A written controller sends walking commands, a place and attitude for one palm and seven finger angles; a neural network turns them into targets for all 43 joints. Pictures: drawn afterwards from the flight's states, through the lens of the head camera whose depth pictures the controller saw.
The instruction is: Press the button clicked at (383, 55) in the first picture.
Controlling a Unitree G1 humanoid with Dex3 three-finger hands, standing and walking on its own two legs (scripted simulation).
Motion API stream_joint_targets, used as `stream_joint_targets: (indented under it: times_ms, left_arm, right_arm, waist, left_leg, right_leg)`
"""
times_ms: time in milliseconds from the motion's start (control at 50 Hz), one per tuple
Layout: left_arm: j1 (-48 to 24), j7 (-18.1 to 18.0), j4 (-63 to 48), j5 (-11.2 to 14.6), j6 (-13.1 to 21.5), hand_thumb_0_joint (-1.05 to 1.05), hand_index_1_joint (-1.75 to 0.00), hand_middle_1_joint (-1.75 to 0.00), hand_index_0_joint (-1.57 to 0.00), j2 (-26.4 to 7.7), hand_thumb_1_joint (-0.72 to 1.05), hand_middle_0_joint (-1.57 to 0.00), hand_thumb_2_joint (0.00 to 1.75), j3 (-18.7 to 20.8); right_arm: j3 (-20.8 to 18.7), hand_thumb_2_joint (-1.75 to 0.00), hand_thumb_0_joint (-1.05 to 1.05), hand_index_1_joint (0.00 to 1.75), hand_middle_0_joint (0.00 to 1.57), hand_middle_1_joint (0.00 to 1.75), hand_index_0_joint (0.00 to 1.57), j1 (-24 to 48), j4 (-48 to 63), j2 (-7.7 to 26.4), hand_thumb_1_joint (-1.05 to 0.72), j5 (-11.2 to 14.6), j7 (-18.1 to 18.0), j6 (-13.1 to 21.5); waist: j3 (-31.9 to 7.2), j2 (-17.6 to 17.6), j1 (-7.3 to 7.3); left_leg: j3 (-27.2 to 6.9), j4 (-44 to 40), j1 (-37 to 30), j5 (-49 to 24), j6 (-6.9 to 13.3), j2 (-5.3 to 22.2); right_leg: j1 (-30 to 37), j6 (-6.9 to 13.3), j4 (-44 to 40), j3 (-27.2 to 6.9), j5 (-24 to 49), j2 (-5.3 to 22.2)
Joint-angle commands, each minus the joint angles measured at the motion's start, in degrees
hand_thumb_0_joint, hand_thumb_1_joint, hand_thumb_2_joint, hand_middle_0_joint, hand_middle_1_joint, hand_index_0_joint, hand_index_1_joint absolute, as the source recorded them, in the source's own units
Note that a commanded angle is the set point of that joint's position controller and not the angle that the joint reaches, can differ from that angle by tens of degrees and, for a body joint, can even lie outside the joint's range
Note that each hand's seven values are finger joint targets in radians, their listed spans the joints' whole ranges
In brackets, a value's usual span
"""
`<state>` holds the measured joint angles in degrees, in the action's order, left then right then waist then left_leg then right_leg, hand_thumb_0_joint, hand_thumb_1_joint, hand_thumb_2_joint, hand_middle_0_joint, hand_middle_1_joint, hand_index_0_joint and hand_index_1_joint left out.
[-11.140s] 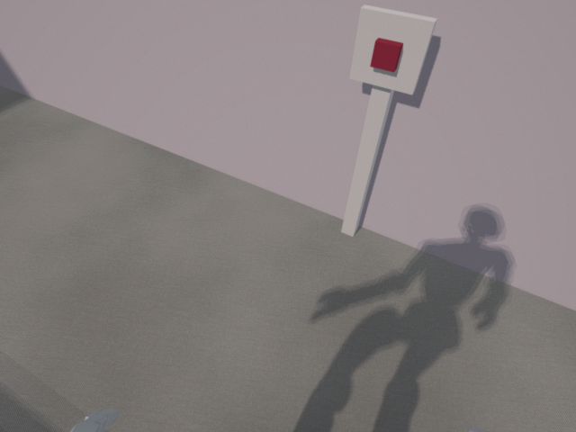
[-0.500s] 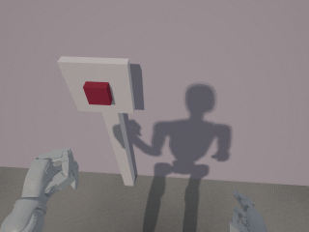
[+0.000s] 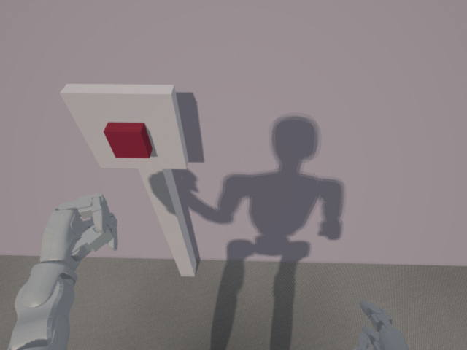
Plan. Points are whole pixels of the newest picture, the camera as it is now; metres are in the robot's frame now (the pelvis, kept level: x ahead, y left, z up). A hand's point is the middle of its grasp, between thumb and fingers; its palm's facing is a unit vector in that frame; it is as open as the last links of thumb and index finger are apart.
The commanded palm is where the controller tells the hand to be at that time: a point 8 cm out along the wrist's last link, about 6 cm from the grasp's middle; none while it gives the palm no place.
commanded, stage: aim a knuckle at the button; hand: left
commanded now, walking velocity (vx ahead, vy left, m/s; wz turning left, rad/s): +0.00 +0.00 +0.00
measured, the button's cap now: (129, 139) +0.48 +0.23 +0.09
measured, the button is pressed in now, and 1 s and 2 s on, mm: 0 0 0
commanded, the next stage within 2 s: none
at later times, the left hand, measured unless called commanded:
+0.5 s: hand (127, 202) +0.35 +0.21 +0.06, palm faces +0.01 -1.00 +0.00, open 3.1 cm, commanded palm +0.33 +0.26 +0.07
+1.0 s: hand (133, 190) +0.38 +0.20 +0.06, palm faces +0.02 -1.00 -0.01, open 3.1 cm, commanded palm +0.35 +0.26 +0.06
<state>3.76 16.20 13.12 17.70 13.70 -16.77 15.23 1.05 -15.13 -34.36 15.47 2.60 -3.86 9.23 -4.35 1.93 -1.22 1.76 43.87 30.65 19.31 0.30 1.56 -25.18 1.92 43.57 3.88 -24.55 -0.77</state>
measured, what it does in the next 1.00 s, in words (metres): stands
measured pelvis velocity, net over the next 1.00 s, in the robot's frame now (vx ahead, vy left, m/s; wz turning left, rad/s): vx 0.00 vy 0.02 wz -0.02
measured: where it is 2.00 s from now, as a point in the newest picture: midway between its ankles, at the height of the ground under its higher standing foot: outside the picture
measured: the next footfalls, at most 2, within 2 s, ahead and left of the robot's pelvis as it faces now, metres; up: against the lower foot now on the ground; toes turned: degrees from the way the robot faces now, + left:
none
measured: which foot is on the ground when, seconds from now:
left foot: down 0.00-1.00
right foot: down 0.00-1.00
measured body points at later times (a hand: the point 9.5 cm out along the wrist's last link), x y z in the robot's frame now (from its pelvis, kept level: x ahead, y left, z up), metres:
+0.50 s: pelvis +0.00 +0.02 -0.01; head +0.05 +0.02 +0.44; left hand +0.34 +0.26 +0.07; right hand +0.13 -0.23 -0.11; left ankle +0.03 +0.12 -0.71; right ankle -0.02 -0.09 -0.71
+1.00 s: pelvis +0.00 +0.02 -0.01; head +0.05 +0.02 +0.44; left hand +0.37 +0.26 +0.06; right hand +0.08 -0.24 -0.12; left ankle +0.03 +0.12 -0.71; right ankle -0.02 -0.09 -0.71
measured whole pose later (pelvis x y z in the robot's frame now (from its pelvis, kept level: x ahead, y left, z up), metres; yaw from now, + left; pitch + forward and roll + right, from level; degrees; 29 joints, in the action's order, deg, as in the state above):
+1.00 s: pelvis +0.00 +0.02 -0.01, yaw -1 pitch +10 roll -1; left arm -18.9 11.1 36.1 12.8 18.5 -17.0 14.4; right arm 0.4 -19.1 -35.1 15.1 2.1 -1.5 0.6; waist -5.2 1.5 -3.5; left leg 3.1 48.1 37.6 21.0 1.9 1.6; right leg -32.1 0.5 46.8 2.4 -25.1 -0.5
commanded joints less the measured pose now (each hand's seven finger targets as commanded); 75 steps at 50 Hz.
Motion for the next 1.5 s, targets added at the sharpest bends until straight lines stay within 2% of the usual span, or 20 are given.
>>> stream_joint_targets:
  times_ms: [0, 200, 300, 420, 440, 520, 580, 680, 740, 800, 900, 980, 1000, 1120, 1160, 1180, 1240, 1340, 1440, 1480]
  left_arm:
    - [-14.61, 0.23, -9.44, 0.42, 3.61, 0.0, -1.5, -1.5, -1.3, -10.97, 0.9, -1.3, 0.9, 4.26]
    - [-25.42, 0.02, -3.62, -0.78, 6.1, 0.0, -1.5, -1.5, -1.3, -10.64, 0.9, -1.3, 0.9, 2.33]
    - [-24.78, -1.36, -0.89, -1.73, 4.65, 0.0, -1.5, -1.5, -1.3, -10.47, 0.9, -1.3, 0.9, 2.61]
    - [-31.22, -3.95, 1.9, -3.08, 5.12, 0.0, -1.5, -1.5, -1.3, -9.8, 0.9, -1.3, 0.9, 1.7]
    - [-32.94, -4.36, 2.18, -3.25, 5.61, 0.0, -1.5, -1.5, -1.3, -9.96, 0.9, -1.3, 0.9, 1.61]
    - [-37.44, -4.98, 2.25, -4.43, 7.52, 0.0, -1.5, -1.5, -1.3, -9.06, 0.9, -1.3, 0.9, 0.29]
    - [-41.8, -5.27, 5.65, -5.18, 7.79, 0.0, -1.5, -1.5, -1.3, -8.03, 0.9, -1.3, 0.9, -1.74]
    - [-46.43, -5.73, 13.24, -5.49, 7.3, 0.0, -1.5, -1.5, -1.3, -11.29, 0.9, -1.3, 0.9, 1.18]
    - [-43.03, -5.72, 13.54, -5.45, 7.74, 0.0, -1.5, -1.5, -1.3, -13.75, 0.9, -1.3, 0.9, 4.05]
    - [-40.71, -5.45, 9.51, -5.23, 8.84, 0.0, -1.5, -1.5, -1.3, -12.12, 0.9, -1.3, 0.9, 2.81]
    - [-37.55, -4.89, 11.78, -4.34, 8.11, 0.0, -1.5, -1.5, -1.3, -10.4, 0.9, -1.3, 0.9, 1.98]
    - [-41.32, -4.43, 13.13, -4.45, 7.41, 0.0, -1.5, -1.5, -1.3, -10.83, 0.9, -1.3, 0.9, 1.6]
    - [-42.91, -4.51, 12.02, -4.51, 7.88, 0.0, -1.5, -1.5, -1.3, -12.24, 0.9, -1.3, 0.9, 2.46]
    - [-48.2, -5.5, 6.72, -5.01, 11.15, 0.0, -1.5, -1.5, -1.3, -10.84, 0.9, -1.3, 0.9, 0.18]
    - [-46.77, -5.88, 9.63, -5.12, 10.77, 0.0, -1.5, -1.5, -1.3, -12.52, 0.9, -1.3, 0.9, 1.71]
    - [-46.51, -5.77, 10.54, -5.03, 10.28, 0.0, -1.5, -1.5, -1.3, -11.17, 0.9, -1.3, 0.9, 0.63]
    - [-40.36, -5.38, 15.72, -4.89, 7.72, 0.0, -1.5, -1.5, -1.3, -12.52, 0.9, -1.3, 0.9, 2.88]
    - [-37.98, -4.09, 13.65, -4.21, 6.01, 0.0, -1.5, -1.5, -1.3, -10.13, 0.9, -1.3, 0.9, 1.19]
    - [-42.77, -4.41, 10.21, -3.8, 8.83, 0.0, -1.5, -1.5, -1.3, -12.91, 0.9, -1.3, 0.9, 3.19]
    - [-44.49, -4.29, 9.46, -4.18, 10.13, 0.0, -1.5, -1.5, -1.3, -13.94, 0.9, -1.3, 0.9, 3.9]
  right_arm:
    - [-2.69, -0.9, 0.0, 0.3, 0.2, 0.3, 0.2, 3.82, 8.08, 6.99, -0.9, 0.43, -0.62, 2.12]
    - [-2.97, -0.9, 0.0, 0.3, 0.2, 0.3, 0.2, 2.31, 6.01, 7.26, -0.9, 0.26, -0.87, 0.9]
    - [-3.21, -0.9, 0.0, 0.3, 0.2, 0.3, 0.2, 1.46, 6.69, 7.39, -0.9, 0.04, -0.14, -0.36]
    - [-3.2, -0.9, 0.0, 0.3, 0.2, 0.3, 0.2, 0.43, 6.66, 7.54, -0.9, -0.13, 0.47, -2.07]
    - [-3.19, -0.9, 0.0, 0.3, 0.2, 0.3, 0.2, 0.0, 6.41, 7.66, -0.9, -0.3, 0.5, -2.28]
    - [-3.44, -0.9, 0.0, 0.3, 0.2, 0.3, 0.2, -0.68, 5.98, 7.36, -0.9, -0.41, 0.69, -2.82]
    - [-3.28, -0.9, 0.0, 0.3, 0.2, 0.3, 0.2, -1.26, 5.14, 7.63, -0.9, -0.42, 0.84, -3.45]
    - [-3.29, -0.9, 0.0, 0.3, 0.2, 0.3, 0.2, -2.49, 4.18, 8.22, -0.9, -0.5, 0.69, -4.78]
    - [-3.47, -0.9, 0.0, 0.3, 0.2, 0.3, 0.2, -3.06, 5.15, 8.28, -0.9, -0.72, 1.1, -5.34]
    - [-3.58, -0.9, 0.0, 0.3, 0.2, 0.3, 0.2, -2.86, 6.36, 7.66, -0.9, -0.59, 1.61, -5.62]
    - [-3.82, -0.9, 0.0, 0.3, 0.2, 0.3, 0.2, -3.19, 6.61, 8.0, -0.9, -0.2, 1.74, -6.27]
    - [-3.67, -0.9, 0.0, 0.3, 0.2, 0.3, 0.2, -3.1, 6.13, 8.27, -0.9, -0.02, 1.29, -6.58]
    - [-3.64, -0.9, 0.0, 0.3, 0.2, 0.3, 0.2, -3.13, 6.05, 8.3, -0.9, -0.12, 1.18, -6.61]
    - [-3.64, -0.9, 0.0, 0.3, 0.2, 0.3, 0.2, -2.74, 5.28, 7.64, -0.9, -0.37, 0.87, -5.65]
    - [-3.48, -0.9, 0.0, 0.3, 0.2, 0.3, 0.2, -2.89, 4.92, 7.95, -0.9, -0.28, 0.8, -5.78]
    - [-3.35, -0.9, 0.0, 0.3, 0.2, 0.3, 0.2, -2.53, 4.94, 7.77, -0.9, -0.2, 0.87, -5.76]
    - [-3.32, -0.9, 0.0, 0.3, 0.2, 0.3, 0.2, -2.89, 5.46, 8.09, -0.9, -0.22, 1.08, -6.23]
    - [-3.15, -0.9, 0.0, 0.3, 0.2, 0.3, 0.2, -2.33, 7.7, 7.75, -0.9, -0.01, 1.6, -6.89]
    - [-3.27, -0.9, 0.0, 0.3, 0.2, 0.3, 0.2, -2.38, 7.2, 7.85, -0.9, -0.14, 1.22, -6.82]
    - [-3.32, -0.9, 0.0, 0.3, 0.2, 0.3, 0.2, -2.33, 6.62, 7.62, -0.9, -0.12, 1.04, -6.68]
  waist:
    - [-9.5, -1.47, -0.31]
    - [-13.77, 0.73, -1.35]
    - [-16.06, 0.81, 0.01]
    - [-13.81, -0.58, -1.29]
    - [-14.28, -2.73, -1.57]
    - [-17.81, 1.76, -1.74]
    - [-16.35, 1.99, -3.04]
    - [-16.75, -0.63, -3.1]
    - [-20.04, 1.22, -0.85]
    - [-22.5, 3.96, -0.41]
    - [-16.25, -2.28, -1.62]
    - [-13.58, -1.09, -2.68]
    - [-14.57, -0.95, -2.54]
    - [-21.31, 4.59, -2.9]
    - [-19.89, 1.26, -2.96]
    - [-18.8, 1.61, -3.04]
    - [-17.24, -2.15, -1.73]
    - [-15.95, -1.3, -1.24]
    - [-16.24, -3.12, -2.39]
    - [-17.55, -1.03, -2.49]
  left_leg:
    - [-1.62, -3.46, -8.37, -10.58, 1.74, -1.78]
    - [-2.34, -2.77, -10.73, -11.63, 1.62, -1.41]
    - [-2.85, -2.9, -11.52, -15.21, 1.26, -1.16]
    - [-3.34, -2.78, -10.12, -13.14, 1.06, -0.73]
    - [-3.49, -2.53, -9.49, -12.9, 1.28, -0.7]
    - [-3.77, -1.9, -12.74, -14.56, 0.82, -0.41]
    - [-4.35, -1.62, -12.03, -12.73, 0.79, -0.25]
    - [-4.17, -1.13, -9.06, -10.16, 1.01, -0.52]
    - [-4.01, -1.0, -9.85, -13.1, 0.82, -0.64]
    - [-3.51, -0.75, -12.67, -17.29, 0.67, -0.36]
    - [-2.98, -1.28, -7.79, -13.69, 1.21, -0.39]
    - [-2.7, -1.25, -6.21, -9.55, 1.48, -0.78]
    - [-2.93, -1.14, -6.34, -9.19, 1.48, -0.8]
    - [-4.14, -0.54, -13.84, -11.51, 1.04, -0.26]
    - [-4.22, -0.74, -11.61, -10.55, 1.2, -0.23]
    - [-3.95, -0.86, -10.9, -10.08, 1.24, -0.44]
    - [-3.17, -0.89, -7.38, -10.94, 1.55, -0.93]
    - [-2.34, -0.75, -6.49, -12.71, 1.57, -1.19]
    - [-2.09, 0.18, -5.29, -10.44, 1.91, -1.15]
    - [-2.12, 0.35, -6.64, -10.75, 1.93, -1.17]
  right_leg:
    - [0.05, -2.6, -7.77, -4.18, 18.88, 0.76]
    - [-2.15, -1.76, -5.78, -2.97, 17.91, 0.19]
    - [-1.55, -1.25, -4.44, -1.96, 20.63, 0.08]
    - [-4.66, -1.18, -3.93, -1.46, 17.59, -0.32]
    - [-4.22, -1.22, -3.77, -1.52, 17.32, -0.48]
    - [-5.9, -0.9, -2.73, -1.59, 16.91, -0.49]
    - [-8.36, -0.9, -2.62, -1.47, 14.83, -0.6]
    - [-8.33, -0.96, -2.64, -1.81, 13.61, -0.54]
    - [-5.41, -0.45, -2.03, -1.89, 15.91, -0.62]
    - [-4.77, -0.42, -1.64, -1.91, 19.18, -0.8]
    - [-5.23, -0.98, -2.69, -1.72, 18.39, -1.29]
    - [-7.17, -1.1, -3.36, -2.21, 15.22, -0.97]
    - [-6.91, -1.02, -3.18, -2.37, 14.73, -0.91]
    - [-8.37, -0.69, -2.51, -2.22, 13.87, -1.11]
    - [-7.62, -0.84, -2.63, -2.21, 13.8, -1.21]
    - [-7.63, -0.91, -2.8, -2.19, 13.9, -1.1]
    - [-4.43, -0.99, -3.18, -2.45, 16.95, -0.85]
    - [-3.8, -0.99, -3.05, -2.36, 19.85, -0.73]
    - [-3.88, -1.44, -3.14, -3.45, 18.3, -0.82]
    - [-4.04, -1.44, -2.87, -3.8, 18.43, -0.82]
